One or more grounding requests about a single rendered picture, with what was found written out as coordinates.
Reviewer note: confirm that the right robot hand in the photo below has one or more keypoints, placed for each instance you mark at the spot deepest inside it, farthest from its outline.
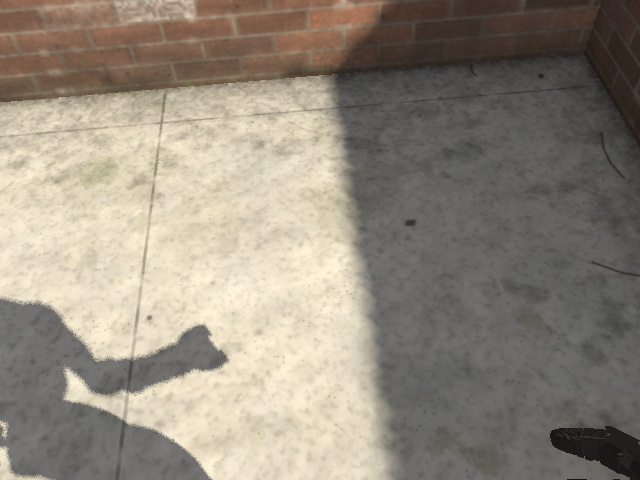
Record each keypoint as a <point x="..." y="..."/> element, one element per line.
<point x="614" y="449"/>

